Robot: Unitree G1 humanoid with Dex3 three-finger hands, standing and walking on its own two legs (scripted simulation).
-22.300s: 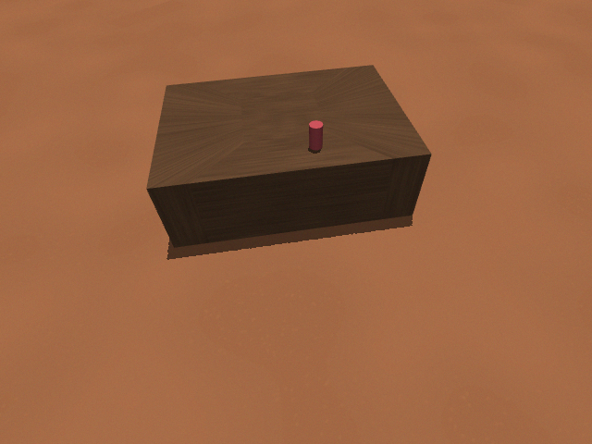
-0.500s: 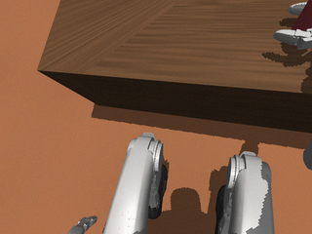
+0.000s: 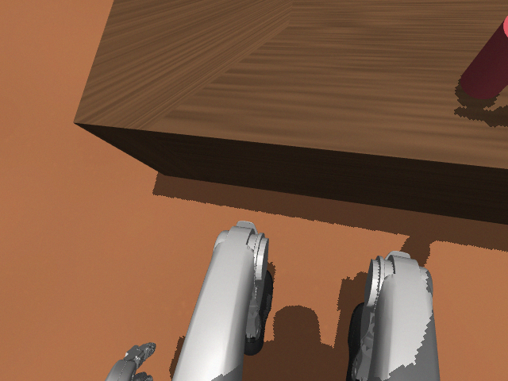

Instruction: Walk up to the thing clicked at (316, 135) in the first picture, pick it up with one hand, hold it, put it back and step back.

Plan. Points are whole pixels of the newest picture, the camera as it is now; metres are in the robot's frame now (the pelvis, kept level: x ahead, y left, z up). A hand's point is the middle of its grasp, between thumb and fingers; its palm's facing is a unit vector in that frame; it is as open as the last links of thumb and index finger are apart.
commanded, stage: rise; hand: right
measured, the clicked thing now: (502, 58) +0.57 -0.21 -0.01
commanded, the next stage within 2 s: home in 0.16 s
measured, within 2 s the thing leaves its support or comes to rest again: neither
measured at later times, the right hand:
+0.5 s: hand out of the picture +0.58 -0.34 +0.17, palm faces +0.32 +0.86 -0.39, open 17.4 cm
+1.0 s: hand out of the picture +0.39 -0.25 +0.20, palm faces +0.21 +0.92 -0.33, open 17.3 cm
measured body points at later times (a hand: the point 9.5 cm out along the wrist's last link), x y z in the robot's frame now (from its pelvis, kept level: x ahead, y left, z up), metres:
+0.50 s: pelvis +0.03 -0.01 +0.14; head +0.24 -0.04 +0.54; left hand +0.03 +0.25 +0.03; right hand +0.56 -0.38 +0.19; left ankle +0.11 +0.14 -0.39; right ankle +0.07 -0.12 -0.39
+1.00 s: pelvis +0.08 +0.00 +0.29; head +0.15 -0.03 +0.73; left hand +0.19 +0.25 +0.18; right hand +0.37 -0.30 +0.23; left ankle +0.11 +0.14 -0.39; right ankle +0.07 -0.12 -0.39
